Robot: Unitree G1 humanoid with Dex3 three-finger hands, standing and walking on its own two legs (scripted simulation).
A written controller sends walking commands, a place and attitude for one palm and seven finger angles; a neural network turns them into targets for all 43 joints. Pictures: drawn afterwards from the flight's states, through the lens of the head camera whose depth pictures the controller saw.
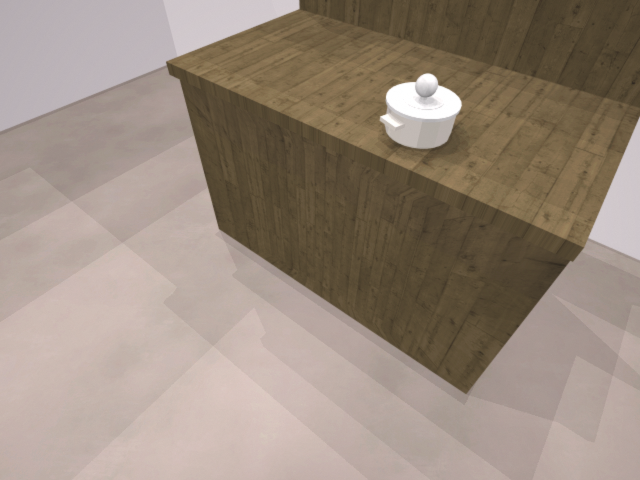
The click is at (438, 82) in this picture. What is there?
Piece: lid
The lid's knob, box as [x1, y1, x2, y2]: [415, 73, 437, 96]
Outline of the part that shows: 433,75 427,73 421,75 417,79 415,83 415,89 419,95 429,96 436,90 437,80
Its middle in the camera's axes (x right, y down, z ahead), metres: +0.23 -0.33 +0.84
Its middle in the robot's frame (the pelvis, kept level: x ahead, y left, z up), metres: +0.87 -0.18 +0.08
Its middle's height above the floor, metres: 0.86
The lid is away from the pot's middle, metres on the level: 0.00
